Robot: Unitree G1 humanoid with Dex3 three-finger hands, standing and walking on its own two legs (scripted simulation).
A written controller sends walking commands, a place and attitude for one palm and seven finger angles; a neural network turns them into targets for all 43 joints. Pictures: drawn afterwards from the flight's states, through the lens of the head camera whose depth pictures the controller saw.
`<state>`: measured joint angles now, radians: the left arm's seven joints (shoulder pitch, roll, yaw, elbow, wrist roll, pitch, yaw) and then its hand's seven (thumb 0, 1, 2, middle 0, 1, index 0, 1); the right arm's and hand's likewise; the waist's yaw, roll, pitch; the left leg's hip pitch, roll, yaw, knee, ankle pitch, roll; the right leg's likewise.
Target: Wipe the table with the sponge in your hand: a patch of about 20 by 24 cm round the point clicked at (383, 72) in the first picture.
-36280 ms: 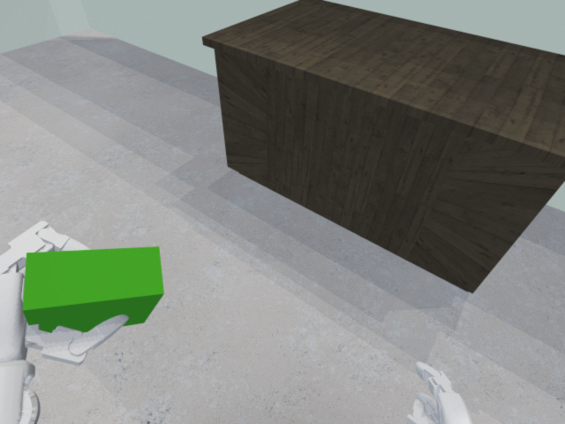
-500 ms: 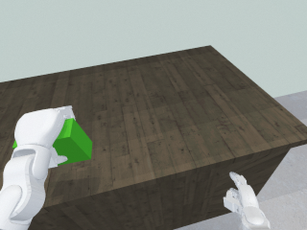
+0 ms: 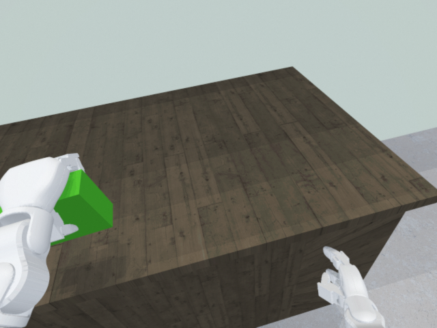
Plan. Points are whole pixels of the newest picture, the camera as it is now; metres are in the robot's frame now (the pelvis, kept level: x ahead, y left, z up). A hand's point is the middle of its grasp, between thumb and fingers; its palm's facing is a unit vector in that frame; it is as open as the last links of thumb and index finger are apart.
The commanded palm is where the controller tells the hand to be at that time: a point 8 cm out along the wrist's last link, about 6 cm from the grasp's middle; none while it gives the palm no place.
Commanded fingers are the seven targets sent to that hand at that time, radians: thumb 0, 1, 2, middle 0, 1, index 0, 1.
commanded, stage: move the sponge above the wiping area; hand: left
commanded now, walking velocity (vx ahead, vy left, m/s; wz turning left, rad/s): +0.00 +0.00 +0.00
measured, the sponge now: (68, 215) +0.23 +0.32 +0.13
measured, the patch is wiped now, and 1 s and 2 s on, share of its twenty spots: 0.00 0.00 0.00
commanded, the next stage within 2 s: none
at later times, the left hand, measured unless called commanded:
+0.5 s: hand (74, 194) +0.26 +0.31 +0.15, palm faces +0.17 -0.12 -0.98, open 9.7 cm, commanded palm +0.21 +0.29 +0.20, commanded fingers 0.00 0.10 1.30 -1.20 -1.60 -1.20 -1.60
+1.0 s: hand (102, 206) +0.27 +0.28 +0.11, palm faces +0.05 -0.16 -0.99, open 9.6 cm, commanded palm +0.23 +0.27 +0.19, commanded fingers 0.00 0.10 1.30 -1.20 -1.60 -1.20 -1.60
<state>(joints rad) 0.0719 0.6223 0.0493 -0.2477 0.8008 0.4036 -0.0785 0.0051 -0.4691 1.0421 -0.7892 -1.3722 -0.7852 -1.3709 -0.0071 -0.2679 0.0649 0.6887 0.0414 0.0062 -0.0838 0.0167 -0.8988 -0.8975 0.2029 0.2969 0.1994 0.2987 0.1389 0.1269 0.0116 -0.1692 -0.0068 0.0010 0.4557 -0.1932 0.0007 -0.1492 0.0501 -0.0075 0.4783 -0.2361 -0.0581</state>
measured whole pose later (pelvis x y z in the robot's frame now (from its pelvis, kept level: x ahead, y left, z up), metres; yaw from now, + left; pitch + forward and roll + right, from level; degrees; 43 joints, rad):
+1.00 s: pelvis +0.01 +0.02 +0.00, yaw +0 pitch -4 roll +1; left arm 0.00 0.45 -0.13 -0.16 0.87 0.54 -0.05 0.00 -0.46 1.04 -0.78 -1.38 -0.78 -1.38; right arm -0.01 -0.27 0.05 0.67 0.06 0.05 -0.06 0.02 -0.90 -0.90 0.20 0.30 0.17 0.29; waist 0.11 0.11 0.00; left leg -0.17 -0.03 0.01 0.41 -0.18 0.02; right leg -0.16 0.03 0.00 0.45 -0.23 -0.04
